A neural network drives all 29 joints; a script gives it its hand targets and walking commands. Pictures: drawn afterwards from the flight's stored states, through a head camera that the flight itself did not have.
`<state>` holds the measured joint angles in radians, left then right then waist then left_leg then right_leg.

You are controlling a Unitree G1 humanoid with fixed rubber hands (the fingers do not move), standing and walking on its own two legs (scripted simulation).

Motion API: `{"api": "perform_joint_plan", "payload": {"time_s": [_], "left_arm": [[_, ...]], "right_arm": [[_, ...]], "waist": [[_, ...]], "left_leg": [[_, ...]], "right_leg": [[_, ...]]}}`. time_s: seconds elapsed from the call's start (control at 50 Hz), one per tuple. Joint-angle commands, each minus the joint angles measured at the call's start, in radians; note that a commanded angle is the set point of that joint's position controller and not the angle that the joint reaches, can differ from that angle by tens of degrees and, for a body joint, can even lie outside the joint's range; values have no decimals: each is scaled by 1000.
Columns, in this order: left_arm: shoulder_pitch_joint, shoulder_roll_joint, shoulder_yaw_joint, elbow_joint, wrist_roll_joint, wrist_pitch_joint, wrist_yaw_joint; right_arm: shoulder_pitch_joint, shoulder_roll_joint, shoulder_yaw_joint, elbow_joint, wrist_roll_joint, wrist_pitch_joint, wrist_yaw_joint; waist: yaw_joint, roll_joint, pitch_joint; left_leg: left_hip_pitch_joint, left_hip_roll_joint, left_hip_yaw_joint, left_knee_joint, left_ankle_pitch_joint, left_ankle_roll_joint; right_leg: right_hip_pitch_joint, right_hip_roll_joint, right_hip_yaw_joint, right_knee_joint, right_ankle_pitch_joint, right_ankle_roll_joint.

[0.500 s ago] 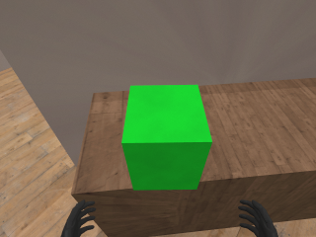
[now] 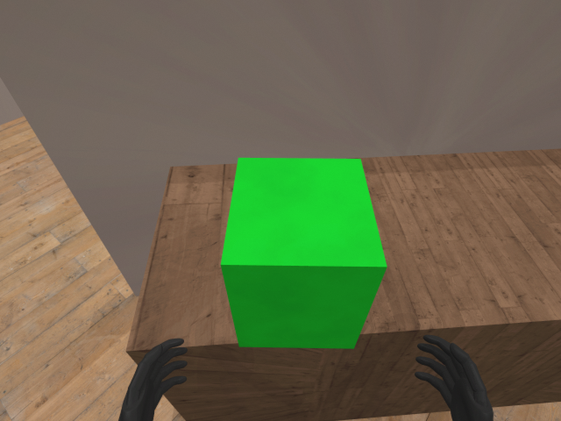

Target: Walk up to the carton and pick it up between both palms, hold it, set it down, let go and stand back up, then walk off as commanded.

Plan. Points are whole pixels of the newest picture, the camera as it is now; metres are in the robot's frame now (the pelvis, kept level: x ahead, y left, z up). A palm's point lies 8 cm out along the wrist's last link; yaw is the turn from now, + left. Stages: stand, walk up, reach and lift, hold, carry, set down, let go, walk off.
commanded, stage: reach and lift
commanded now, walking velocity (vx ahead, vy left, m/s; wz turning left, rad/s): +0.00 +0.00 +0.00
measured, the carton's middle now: (297, 256) +0.39 +0.01 +0.01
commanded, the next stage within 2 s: none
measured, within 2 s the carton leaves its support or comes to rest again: neither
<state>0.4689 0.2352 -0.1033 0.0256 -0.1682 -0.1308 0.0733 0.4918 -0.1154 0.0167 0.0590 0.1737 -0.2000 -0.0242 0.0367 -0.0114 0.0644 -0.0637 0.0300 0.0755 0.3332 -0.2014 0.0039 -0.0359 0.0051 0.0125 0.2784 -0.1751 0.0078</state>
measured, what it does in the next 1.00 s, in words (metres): stands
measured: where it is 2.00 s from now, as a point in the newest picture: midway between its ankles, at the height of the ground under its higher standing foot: outside the picture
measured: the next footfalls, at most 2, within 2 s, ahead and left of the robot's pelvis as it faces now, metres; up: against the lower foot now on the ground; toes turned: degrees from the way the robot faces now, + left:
none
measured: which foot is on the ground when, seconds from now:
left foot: down 0.00-1.00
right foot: down 0.00-1.00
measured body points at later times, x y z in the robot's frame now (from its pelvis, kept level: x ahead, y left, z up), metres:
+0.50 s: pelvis -0.01 -0.01 +0.00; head +0.00 -0.01 +0.45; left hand +0.24 +0.21 +0.06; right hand +0.25 -0.20 +0.06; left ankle -0.01 +0.11 -0.75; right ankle -0.01 -0.13 -0.75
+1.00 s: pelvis -0.01 +0.00 +0.00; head -0.01 +0.00 +0.45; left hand +0.31 +0.21 +0.11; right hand +0.31 -0.20 +0.11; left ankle -0.01 +0.11 -0.75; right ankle -0.01 -0.13 -0.75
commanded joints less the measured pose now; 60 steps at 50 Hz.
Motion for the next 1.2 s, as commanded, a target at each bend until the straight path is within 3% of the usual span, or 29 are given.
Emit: {"api": "perform_joint_plan", "payload": {"time_s": [0.0,0.04,0.16,0.28,0.42,0.56,0.66,0.76,0.96,1.06,1.16,1.18], "left_arm": [[-56,66,34,-166,-4,-19,1],[-89,76,50,-204,-13,10,8],[-207,92,57,-322,-44,128,19],[-336,107,106,-348,-50,262,5],[-421,100,177,-357,-45,399,-26],[-539,99,234,-376,-36,477,-49],[-605,95,243,-429,-35,522,-48],[-747,103,257,-398,-31,587,-43],[-1021,94,291,-282,-10,735,-26],[-1144,115,302,-248,1,778,-14],[-1294,146,302,-113,5,795,-17],[-1310,151,299,-100,7,789,-16]], "right_arm": [[-48,-71,-36,-201,-2,-25,-17],[-77,-82,-38,-239,-6,2,-23],[-174,-89,-46,-320,3,101,-48],[-296,-92,-55,-343,30,212,-68],[-404,-131,-58,-364,63,306,-100],[-529,-169,-42,-391,86,355,-125],[-606,-201,-41,-399,120,383,-132],[-745,-230,-58,-344,138,422,-134],[-1042,-292,-72,-188,179,510,-135],[-1162,-325,-67,-135,207,527,-130],[-1294,-338,-69,-24,214,547,-132],[-1306,-334,-58,-13,222,548,-130]], "waist": [[2,31,-27],[17,29,-35],[15,28,-74],[11,41,-103],[5,26,-138],[-4,-10,-187],[-6,21,-226],[-28,30,-251],[-34,7,-296],[-37,13,-382],[-55,1,-402],[-47,5,-409]], "left_leg": [[72,-22,-42,-32,249,-39],[59,-19,-40,-39,222,-36],[40,-16,-28,-52,179,-28],[29,-18,-20,-65,113,-17],[63,-23,-13,-60,194,-19],[86,-33,-18,-42,278,-21],[122,-35,-20,-29,336,-37],[108,-32,-22,-34,290,-34],[80,-29,-25,-40,227,-17],[95,-33,-26,-17,273,-19],[38,-39,-28,-23,206,-5],[33,-38,-29,-27,199,-4]], "right_leg": [[-93,27,31,-58,72,-50],[-97,25,34,-55,48,-49],[-90,23,36,-41,35,-40],[-74,10,42,-38,5,-31],[-31,14,47,-34,110,-14],[10,16,50,-16,255,5],[10,21,47,-8,300,0],[-1,27,39,-4,260,-9],[-20,39,24,13,216,-14],[-8,45,18,26,278,-10],[-8,39,23,28,249,0],[-11,35,25,26,230,-1]]}}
